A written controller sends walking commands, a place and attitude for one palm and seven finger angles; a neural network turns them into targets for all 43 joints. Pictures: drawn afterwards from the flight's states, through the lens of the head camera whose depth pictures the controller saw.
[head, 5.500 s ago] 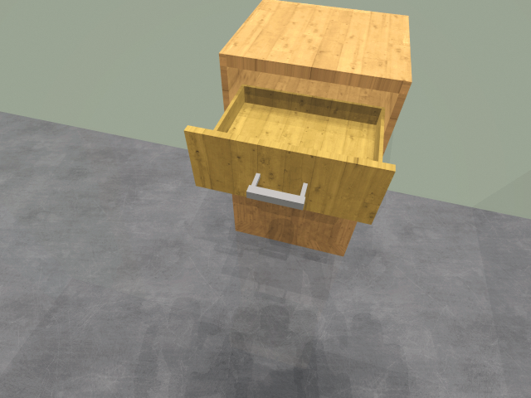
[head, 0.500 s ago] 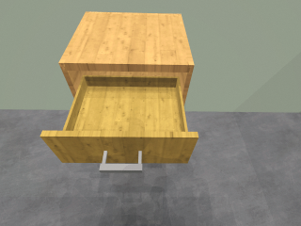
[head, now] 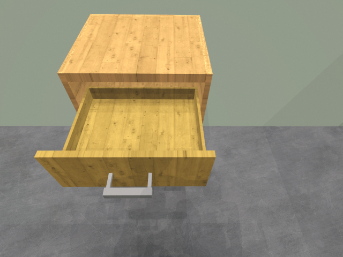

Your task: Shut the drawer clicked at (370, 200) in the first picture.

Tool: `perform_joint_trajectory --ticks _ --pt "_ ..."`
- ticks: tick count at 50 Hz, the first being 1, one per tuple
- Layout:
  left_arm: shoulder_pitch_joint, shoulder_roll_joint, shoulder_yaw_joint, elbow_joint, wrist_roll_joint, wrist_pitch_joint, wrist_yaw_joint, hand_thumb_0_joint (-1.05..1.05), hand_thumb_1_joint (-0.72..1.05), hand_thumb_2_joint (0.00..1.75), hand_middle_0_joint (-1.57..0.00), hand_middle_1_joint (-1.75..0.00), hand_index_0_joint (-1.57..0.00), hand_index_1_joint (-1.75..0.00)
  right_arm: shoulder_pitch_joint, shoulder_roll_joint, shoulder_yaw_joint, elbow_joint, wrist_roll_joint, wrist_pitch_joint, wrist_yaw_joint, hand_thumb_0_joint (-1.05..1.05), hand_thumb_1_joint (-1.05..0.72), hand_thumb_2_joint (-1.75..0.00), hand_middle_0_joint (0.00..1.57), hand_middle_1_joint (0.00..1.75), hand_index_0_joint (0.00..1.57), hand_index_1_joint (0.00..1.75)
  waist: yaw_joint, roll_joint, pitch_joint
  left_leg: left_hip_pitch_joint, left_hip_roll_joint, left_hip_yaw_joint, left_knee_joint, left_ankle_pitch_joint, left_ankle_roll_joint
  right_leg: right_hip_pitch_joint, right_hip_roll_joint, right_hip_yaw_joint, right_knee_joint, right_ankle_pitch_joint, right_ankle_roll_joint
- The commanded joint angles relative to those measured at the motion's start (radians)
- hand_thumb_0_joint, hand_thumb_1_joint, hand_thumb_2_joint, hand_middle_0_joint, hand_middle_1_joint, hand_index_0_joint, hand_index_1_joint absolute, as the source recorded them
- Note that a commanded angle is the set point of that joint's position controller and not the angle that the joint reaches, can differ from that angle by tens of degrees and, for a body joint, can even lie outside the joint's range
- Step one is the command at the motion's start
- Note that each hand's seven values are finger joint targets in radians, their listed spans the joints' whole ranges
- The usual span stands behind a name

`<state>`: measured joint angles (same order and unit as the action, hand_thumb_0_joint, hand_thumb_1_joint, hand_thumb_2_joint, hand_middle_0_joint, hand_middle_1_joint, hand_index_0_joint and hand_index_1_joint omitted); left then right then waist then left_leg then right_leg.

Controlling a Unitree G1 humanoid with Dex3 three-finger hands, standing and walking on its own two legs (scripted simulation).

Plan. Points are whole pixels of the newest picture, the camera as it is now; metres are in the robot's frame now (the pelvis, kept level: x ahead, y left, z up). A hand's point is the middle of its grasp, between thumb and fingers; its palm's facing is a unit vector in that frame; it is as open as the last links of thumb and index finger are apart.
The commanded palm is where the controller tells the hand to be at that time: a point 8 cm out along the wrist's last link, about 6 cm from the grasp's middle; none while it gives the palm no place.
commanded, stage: come to a stop and stand still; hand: left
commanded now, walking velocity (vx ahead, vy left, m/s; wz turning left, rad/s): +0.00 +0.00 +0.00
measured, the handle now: (129, 185) +0.31 +0.14 -0.07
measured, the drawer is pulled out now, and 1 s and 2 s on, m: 0.29 0.29 0.29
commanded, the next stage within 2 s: look again from close up in 0.14 s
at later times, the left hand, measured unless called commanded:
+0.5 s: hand out of the picture +0.00 +0.16 -0.18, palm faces +0.01 -0.98 -0.20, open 7.4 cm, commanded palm none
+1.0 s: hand out of the picture +0.13 +0.17 -0.07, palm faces +0.23 -0.95 -0.21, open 7.1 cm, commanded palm +0.08 +0.19 -0.06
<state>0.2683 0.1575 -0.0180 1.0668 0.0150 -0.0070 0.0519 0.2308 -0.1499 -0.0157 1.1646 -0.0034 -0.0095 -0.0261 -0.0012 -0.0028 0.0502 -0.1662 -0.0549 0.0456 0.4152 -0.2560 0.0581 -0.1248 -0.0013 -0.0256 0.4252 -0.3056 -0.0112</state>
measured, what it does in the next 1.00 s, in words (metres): stands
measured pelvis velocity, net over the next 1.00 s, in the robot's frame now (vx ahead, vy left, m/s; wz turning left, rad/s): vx -0.02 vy -0.02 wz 0.04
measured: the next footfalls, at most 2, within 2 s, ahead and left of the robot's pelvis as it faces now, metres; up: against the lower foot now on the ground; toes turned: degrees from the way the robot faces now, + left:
none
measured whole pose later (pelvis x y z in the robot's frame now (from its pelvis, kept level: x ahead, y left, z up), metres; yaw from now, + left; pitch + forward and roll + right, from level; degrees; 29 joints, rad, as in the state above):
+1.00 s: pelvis -0.02 -0.02 -0.01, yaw +2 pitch +2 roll +1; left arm 0.48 0.18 0.00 0.23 -0.12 -0.08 0.12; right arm 0.33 -0.22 -0.01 0.88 0.01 -0.24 -0.05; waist -0.03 0.03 -0.04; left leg -0.32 -0.06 0.01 0.57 -0.29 0.04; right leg -0.27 -0.01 -0.07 0.60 -0.37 -0.04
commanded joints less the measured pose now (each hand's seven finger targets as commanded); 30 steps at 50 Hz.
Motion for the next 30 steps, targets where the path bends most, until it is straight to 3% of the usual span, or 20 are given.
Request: perform_joint_trajectory --ticks 1,15,30 --pt "0.075 0.11 0.024 -0.031 -0.005 -0.012 0.008 0.0 0.9 0.9 -0.2 -0.3 -0.2 -0.3 0.072 -0.1 -0.012 -0.014 0.002 -0.015 -0.007 0.0 -0.9 -0.9 0.2 0.3 0.2 0.3 0.002 0.001 -0.021 0.075 0.157 -0.153 -0.039 0.33 -0.013 -0.062 -0.13 0.104 -0.063 0.284 -0.027" --pt "0.085 0.105 0.02 -0.025 -0.006 -0.013 0.005 0.0 0.9 0.9 -0.2 -0.3 -0.2 -0.3 0.086 -0.088 -0.008 -0.005 0.003 -0.014 -0.007 0.0 -0.9 -0.9 0.2 0.3 0.2 0.3 0.002 0.003 0.001 0.056 0.158 -0.152 -0.051 0.273 -0.012 -0.072 -0.125 0.106 -0.082 0.246 -0.032" --pt "0.102 0.096 0.021 -0.02 -0.007 -0.017 0.005 0.0 0.9 0.9 -0.2 -0.3 -0.2 -0.3 0.099 -0.077 -0.006 0.002 0.005 -0.018 -0.01 0.0 -0.9 -0.9 0.2 0.3 0.2 0.3 0.002 -0.001 -0.011 0.057 0.159 -0.149 -0.04 0.298 -0.013 -0.059 -0.125 0.105 -0.083 0.288 -0.033"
